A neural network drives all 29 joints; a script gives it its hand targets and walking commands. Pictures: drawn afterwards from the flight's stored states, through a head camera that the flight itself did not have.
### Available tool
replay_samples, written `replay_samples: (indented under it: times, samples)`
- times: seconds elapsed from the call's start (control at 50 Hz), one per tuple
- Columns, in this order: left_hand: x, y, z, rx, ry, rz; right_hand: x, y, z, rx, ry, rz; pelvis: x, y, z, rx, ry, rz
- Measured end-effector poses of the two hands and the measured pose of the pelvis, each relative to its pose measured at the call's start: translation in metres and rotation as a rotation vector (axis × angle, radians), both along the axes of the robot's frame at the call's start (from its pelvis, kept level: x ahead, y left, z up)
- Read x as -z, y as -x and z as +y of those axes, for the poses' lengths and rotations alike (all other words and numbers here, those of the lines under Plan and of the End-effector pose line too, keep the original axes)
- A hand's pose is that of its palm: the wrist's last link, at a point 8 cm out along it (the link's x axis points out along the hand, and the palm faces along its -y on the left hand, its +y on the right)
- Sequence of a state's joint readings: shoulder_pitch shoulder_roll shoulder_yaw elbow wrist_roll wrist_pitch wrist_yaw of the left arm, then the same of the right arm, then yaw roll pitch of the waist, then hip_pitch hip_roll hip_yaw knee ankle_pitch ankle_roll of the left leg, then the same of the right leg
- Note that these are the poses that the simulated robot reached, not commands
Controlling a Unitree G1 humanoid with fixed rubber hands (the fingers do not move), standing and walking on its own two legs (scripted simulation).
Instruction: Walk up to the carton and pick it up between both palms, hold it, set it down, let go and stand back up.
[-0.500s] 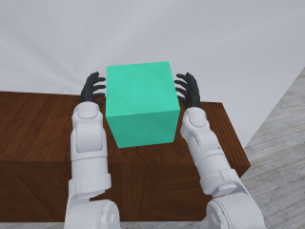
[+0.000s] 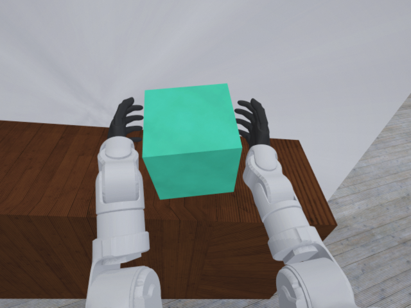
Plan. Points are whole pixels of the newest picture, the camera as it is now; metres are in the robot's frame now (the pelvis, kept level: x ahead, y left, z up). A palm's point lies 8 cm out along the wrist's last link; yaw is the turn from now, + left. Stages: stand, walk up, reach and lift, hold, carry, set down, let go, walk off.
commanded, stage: hold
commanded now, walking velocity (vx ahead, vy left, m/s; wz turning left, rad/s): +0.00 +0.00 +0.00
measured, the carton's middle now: (192, 144) +0.41 +0.00 +0.12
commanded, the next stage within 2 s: none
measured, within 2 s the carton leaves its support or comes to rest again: neither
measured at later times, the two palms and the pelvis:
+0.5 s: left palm (121, 136) +0.36 +0.14 +0.18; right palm (259, 139) +0.36 -0.12 +0.18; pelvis +0.00 +0.00 +0.00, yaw +0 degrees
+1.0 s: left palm (122, 138) +0.36 +0.14 +0.18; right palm (260, 142) +0.35 -0.12 +0.17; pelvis +0.00 +0.00 +0.00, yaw +0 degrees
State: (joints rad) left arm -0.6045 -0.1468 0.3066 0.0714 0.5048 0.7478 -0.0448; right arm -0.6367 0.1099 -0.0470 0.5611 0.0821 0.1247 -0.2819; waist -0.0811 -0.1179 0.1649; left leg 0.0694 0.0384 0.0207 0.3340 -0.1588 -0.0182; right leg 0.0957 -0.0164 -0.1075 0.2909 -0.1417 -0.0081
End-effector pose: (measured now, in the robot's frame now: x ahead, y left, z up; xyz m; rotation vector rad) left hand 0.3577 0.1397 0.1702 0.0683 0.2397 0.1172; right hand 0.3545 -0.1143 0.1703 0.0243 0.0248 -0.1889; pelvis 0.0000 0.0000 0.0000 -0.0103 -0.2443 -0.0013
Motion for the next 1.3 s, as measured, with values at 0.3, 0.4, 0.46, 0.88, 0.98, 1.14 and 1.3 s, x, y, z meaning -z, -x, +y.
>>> replay_samples:
  times: [0.3,0.4,0.46,0.88,0.98,1.14,1.3]
  samples:
    - [-0.005,0.002,-0.005,0.008,-0.014,-0.008,0.003,0.003,-0.005,0.004,-0.001,-0.004,0.0,0.001,0.005,0.009,-0.001,-0.007]
    - [-0.007,0.0,-0.005,-0.001,-0.011,-0.018,0.0,0.001,-0.004,0.004,-0.017,-0.015,0.0,0.001,0.003,0.009,-0.001,0.012]
    - [-0.008,-0.001,-0.004,-0.004,-0.018,-0.023,-0.003,-0.001,-0.004,0.004,-0.014,-0.021,0.0,0.0,0.002,0.007,0.0,0.016]
    - [-0.008,0.003,-0.004,-0.01,-0.021,-0.03,-0.002,0.001,-0.003,-0.001,-0.013,-0.028,0.0,-0.002,0.001,-0.002,0.003,0.002]
    - [-0.007,0.002,-0.004,0.003,-0.015,-0.017,-0.002,0.003,-0.004,0.006,-0.002,-0.013,0.0,0.0,0.001,0.0,0.001,-0.008]
    - [-0.008,0.006,-0.004,-0.003,-0.01,-0.024,-0.002,0.006,-0.003,0.005,-0.022,-0.022,0.0,0.003,0.002,0.004,0.001,0.002]
    - [-0.009,0.004,-0.004,-0.001,-0.022,-0.01,-0.002,0.003,-0.004,-0.003,-0.01,-0.008,0.0,0.005,0.002,0.005,-0.001,0.0]
